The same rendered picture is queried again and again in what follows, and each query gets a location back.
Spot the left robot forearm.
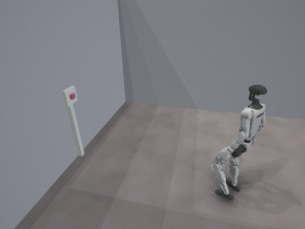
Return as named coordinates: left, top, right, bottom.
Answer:
left=225, top=132, right=246, bottom=155

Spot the robot left hand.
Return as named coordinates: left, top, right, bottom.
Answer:
left=216, top=151, right=230, bottom=165

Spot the robot right upper arm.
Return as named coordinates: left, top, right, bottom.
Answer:
left=259, top=103, right=266, bottom=128

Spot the button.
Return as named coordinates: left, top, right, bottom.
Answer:
left=70, top=93, right=75, bottom=100

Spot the robot left upper arm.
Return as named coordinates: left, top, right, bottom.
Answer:
left=240, top=109, right=253, bottom=139

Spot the robot torso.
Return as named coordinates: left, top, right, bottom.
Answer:
left=239, top=106, right=264, bottom=153

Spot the panel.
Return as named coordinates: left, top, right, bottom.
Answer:
left=62, top=86, right=85, bottom=156

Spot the right robot forearm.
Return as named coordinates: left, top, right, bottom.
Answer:
left=252, top=126, right=264, bottom=138

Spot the robot right foot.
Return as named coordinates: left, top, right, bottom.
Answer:
left=226, top=178, right=240, bottom=192

